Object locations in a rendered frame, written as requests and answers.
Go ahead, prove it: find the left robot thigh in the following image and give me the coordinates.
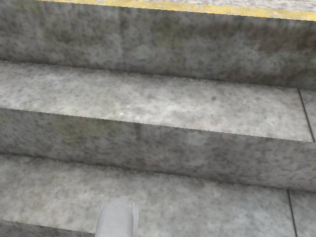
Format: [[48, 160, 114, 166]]
[[95, 197, 139, 237]]

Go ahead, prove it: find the robot left shin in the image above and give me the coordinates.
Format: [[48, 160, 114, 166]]
[[96, 200, 110, 226]]

